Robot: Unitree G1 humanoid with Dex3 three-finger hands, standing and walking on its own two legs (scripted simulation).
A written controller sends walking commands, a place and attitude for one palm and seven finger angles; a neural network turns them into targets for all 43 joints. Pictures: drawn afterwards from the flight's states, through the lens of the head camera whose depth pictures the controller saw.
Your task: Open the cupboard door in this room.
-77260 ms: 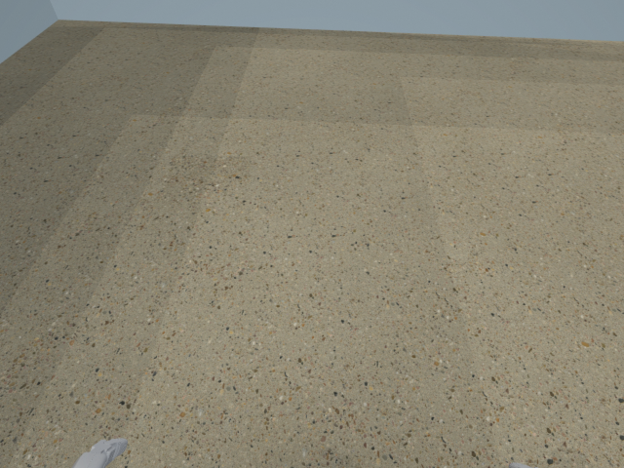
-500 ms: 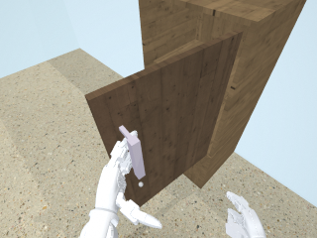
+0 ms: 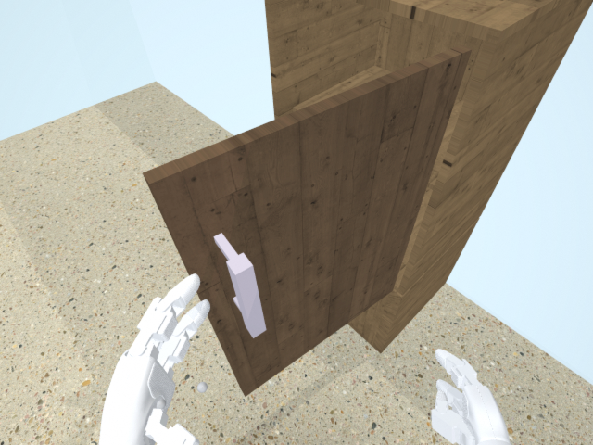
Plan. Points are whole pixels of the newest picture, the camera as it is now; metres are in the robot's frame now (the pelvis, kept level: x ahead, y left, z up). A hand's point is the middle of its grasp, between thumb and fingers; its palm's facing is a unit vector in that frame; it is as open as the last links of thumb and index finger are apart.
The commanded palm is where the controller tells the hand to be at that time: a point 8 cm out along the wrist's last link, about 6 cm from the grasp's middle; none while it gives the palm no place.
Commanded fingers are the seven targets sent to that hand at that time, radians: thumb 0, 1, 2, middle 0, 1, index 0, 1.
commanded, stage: slide the hand sideways off the handle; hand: left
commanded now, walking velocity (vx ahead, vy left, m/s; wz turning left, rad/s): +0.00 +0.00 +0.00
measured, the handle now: (240, 288) +0.28 +0.08 +0.11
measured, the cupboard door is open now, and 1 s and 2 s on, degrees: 82 82 82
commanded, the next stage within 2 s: draw the hand back to the body in 0.28 s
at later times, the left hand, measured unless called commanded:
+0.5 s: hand (162, 397) +0.16 +0.14 +0.11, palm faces -0.04 -1.00 -0.04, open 16.3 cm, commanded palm +0.13 +0.21 +0.12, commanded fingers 0.00 -0.50 0.30 -0.15 -0.30 -0.15 -0.30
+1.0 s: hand (82, 366) +0.17 +0.21 +0.15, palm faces +0.14 -0.96 -0.26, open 15.6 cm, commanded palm +0.13 +0.26 +0.17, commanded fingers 0.00 -0.08 0.48 -0.17 -0.30 -0.17 -0.30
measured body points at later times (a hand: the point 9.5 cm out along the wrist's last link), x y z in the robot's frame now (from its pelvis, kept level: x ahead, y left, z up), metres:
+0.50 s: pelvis +0.00 +0.01 +0.00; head +0.01 +0.00 +0.45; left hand +0.16 +0.20 +0.11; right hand +0.19 -0.21 -0.06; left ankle +0.00 +0.11 -0.69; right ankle -0.02 -0.09 -0.69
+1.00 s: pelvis +0.00 +0.03 +0.02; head -0.01 +0.02 +0.47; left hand +0.16 +0.26 +0.16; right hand +0.20 -0.19 -0.04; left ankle +0.00 +0.11 -0.69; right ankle -0.02 -0.09 -0.69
